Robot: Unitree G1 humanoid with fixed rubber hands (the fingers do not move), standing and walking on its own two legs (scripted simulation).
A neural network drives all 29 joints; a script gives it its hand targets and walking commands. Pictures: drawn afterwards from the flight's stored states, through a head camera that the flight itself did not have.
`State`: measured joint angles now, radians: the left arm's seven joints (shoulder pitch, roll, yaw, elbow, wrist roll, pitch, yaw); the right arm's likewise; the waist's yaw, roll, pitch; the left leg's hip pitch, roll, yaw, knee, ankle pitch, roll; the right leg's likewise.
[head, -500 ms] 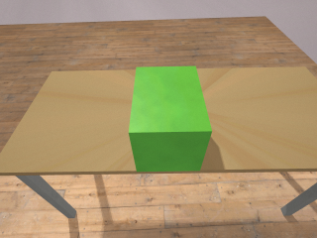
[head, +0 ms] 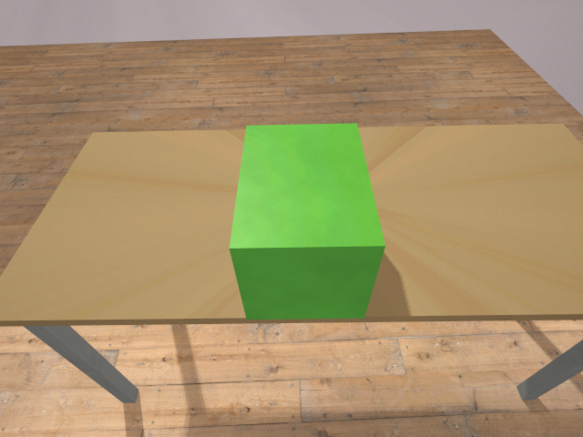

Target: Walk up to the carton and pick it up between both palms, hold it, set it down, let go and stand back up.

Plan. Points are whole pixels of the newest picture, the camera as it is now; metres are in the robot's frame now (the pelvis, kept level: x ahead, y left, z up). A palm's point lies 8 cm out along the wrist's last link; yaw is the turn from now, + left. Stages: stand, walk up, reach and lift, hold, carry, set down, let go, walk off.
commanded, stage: stand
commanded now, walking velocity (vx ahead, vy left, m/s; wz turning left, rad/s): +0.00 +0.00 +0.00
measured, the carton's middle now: (303, 218) +0.50 -0.02 -0.02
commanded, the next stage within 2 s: reach and lift in 0.56 s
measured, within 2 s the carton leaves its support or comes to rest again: neither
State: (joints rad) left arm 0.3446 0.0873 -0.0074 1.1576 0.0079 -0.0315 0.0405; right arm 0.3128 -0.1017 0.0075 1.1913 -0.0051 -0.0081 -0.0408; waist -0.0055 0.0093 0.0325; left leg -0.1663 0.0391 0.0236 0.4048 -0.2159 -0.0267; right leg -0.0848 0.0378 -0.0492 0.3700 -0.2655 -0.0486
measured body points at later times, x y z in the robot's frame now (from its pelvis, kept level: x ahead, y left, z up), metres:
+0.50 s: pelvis +0.01 -0.01 +0.00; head +0.02 -0.02 +0.45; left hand -0.03 +0.19 -0.16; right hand -0.03 -0.21 -0.17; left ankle +0.00 +0.13 -0.74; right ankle -0.04 -0.09 -0.74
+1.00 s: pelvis -0.01 +0.01 +0.00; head +0.05 +0.00 +0.44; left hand +0.17 +0.18 -0.12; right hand +0.13 -0.17 -0.15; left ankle -0.01 +0.14 -0.74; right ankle -0.04 -0.09 -0.74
